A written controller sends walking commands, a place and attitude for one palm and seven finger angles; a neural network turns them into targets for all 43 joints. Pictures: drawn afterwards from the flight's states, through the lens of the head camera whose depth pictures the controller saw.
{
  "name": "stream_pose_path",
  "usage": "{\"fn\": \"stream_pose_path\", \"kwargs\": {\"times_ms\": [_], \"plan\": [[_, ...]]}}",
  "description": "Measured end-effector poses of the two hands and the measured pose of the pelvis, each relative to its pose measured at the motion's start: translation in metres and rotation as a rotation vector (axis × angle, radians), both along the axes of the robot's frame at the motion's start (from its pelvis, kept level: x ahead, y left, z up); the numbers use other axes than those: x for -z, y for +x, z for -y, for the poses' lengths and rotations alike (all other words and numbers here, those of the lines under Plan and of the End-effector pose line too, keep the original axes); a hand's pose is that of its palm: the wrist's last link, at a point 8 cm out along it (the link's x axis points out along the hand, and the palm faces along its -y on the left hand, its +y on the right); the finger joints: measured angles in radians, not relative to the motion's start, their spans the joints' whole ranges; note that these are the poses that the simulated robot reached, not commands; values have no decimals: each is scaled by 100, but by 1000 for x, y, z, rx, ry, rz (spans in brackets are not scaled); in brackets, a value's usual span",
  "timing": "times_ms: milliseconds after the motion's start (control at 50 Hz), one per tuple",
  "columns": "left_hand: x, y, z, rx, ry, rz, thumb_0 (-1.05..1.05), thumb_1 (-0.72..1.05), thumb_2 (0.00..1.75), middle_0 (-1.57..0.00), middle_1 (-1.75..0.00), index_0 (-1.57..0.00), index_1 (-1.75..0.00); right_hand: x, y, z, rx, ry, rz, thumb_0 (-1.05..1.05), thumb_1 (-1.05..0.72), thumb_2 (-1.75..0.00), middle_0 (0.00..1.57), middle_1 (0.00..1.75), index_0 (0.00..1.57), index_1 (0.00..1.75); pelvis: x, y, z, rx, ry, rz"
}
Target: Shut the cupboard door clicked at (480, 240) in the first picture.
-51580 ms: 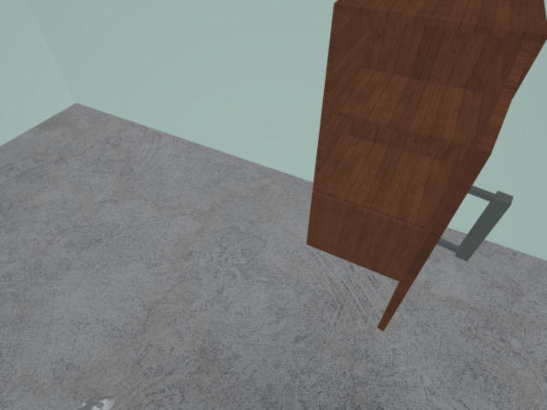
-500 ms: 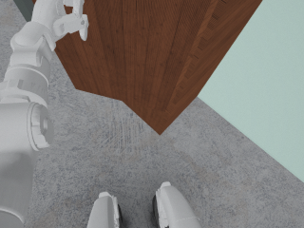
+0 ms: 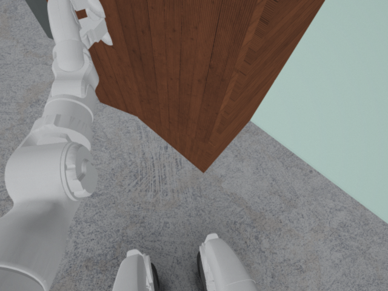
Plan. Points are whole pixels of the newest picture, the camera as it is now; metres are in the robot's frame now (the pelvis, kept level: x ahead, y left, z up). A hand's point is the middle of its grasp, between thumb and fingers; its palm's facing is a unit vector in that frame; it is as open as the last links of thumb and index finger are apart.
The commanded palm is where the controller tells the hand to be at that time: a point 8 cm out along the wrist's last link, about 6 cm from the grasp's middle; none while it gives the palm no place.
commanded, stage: pull the fist back off the door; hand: left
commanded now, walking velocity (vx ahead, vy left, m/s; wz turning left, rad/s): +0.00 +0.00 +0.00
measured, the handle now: out of the picture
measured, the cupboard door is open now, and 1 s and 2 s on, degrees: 19 19 19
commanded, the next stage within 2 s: draw the hand back to the body in 0.64 s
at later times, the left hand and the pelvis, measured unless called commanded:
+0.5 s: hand (107, 69) +0.50 +0.07 +0.11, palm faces +0.04 -1.00 -0.01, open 3.1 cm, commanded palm +0.47 +0.11 +0.13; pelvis +0.01 -0.01 +0.04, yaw +2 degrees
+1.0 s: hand (70, 85) +0.45 +0.11 +0.14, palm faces +0.04 -1.00 -0.07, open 3.1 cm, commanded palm +0.40 +0.16 +0.16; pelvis +0.01 -0.01 +0.05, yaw +0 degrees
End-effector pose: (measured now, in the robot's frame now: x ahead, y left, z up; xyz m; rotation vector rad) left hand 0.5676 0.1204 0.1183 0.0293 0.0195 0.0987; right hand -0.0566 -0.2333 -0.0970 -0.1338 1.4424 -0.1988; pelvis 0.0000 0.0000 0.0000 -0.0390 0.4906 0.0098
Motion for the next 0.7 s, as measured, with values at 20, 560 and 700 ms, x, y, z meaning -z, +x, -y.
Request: {"fn": "stream_pose_path", "kwargs": {"times_ms": [20,560,700], "plan": [[1,-3,2,3,26,6,3,91,91,-129,-150,-129,-150,0,1,-1,5,11,-1,0,-91,-90,20,30,20,30,-2,1,1,1,2,8],[1,-101,2,64,-22,56,2,90,90,-130,-150,-129,-150,-26,96,48,-68,-72,231,0,-91,-90,20,30,20,29,-36,8,12,-19,29,182],[-19,-102,11,95,49,44,2,90,90,-130,-150,-130,-150,-20,114,34,-58,-35,302,0,-91,-90,20,30,20,29,-37,5,11,-21,34,212]]}}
